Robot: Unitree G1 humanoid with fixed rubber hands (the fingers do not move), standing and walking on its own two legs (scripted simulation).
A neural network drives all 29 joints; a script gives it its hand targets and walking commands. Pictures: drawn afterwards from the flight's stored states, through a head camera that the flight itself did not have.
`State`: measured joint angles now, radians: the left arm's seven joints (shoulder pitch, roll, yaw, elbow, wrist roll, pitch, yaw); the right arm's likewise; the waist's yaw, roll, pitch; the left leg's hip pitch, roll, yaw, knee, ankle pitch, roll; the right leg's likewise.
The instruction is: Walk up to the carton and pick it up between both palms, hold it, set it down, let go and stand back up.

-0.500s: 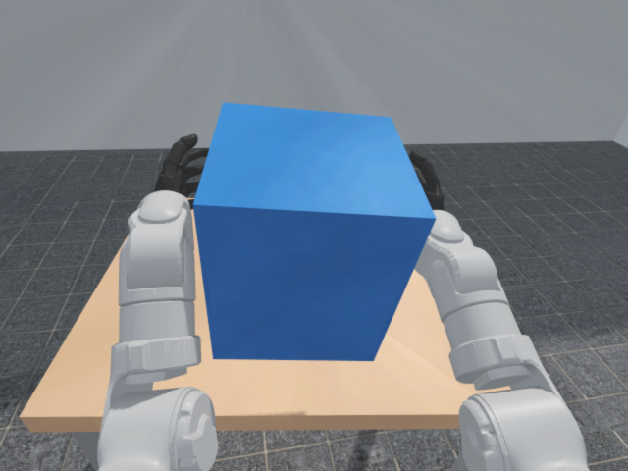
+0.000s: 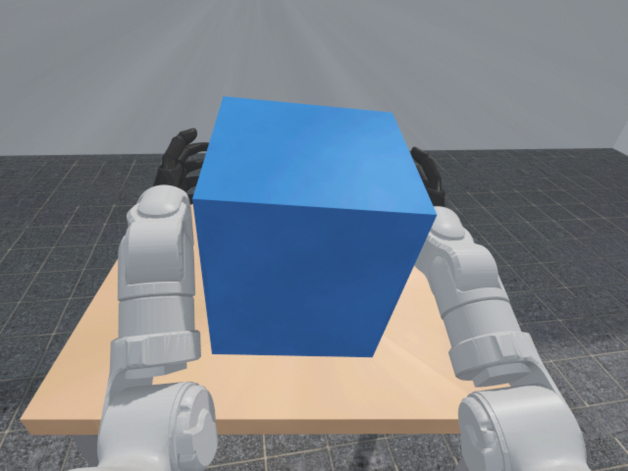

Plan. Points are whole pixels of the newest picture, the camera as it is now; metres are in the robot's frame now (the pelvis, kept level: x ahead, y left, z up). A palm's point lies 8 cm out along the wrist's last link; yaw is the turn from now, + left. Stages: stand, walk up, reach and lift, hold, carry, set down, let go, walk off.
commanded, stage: hold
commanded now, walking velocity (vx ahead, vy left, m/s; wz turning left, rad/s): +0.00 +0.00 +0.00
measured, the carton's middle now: (301, 233) +0.37 +0.01 +0.20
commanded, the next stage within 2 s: none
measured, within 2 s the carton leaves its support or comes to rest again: neither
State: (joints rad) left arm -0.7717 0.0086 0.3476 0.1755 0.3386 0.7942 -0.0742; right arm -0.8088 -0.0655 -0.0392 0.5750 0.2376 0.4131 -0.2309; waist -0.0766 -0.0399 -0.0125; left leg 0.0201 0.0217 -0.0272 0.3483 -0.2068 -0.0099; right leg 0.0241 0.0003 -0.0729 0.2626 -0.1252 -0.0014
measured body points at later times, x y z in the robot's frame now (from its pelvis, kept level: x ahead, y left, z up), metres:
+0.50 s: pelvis +0.00 +0.00 +0.00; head -0.07 +0.03 +0.44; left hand +0.38 +0.17 +0.25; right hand +0.38 -0.14 +0.24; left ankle +0.00 +0.12 -0.75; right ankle +0.03 -0.12 -0.75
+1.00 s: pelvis +0.00 +0.00 +0.00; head -0.07 +0.03 +0.44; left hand +0.38 +0.17 +0.25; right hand +0.38 -0.14 +0.24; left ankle +0.00 +0.12 -0.75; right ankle +0.03 -0.12 -0.75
